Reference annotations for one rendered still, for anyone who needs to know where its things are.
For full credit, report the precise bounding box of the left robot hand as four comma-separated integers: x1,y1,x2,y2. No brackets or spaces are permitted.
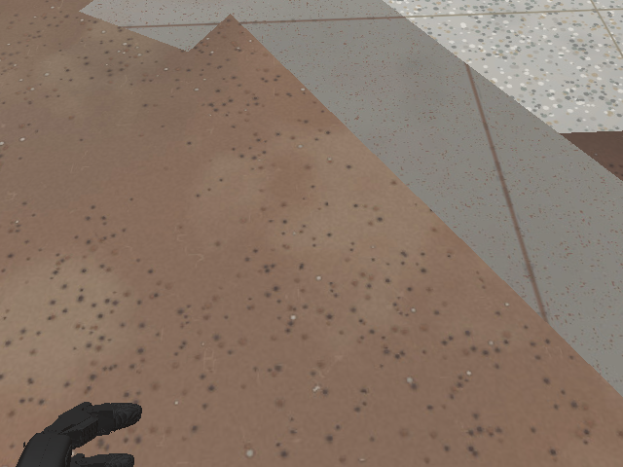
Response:
16,402,142,467

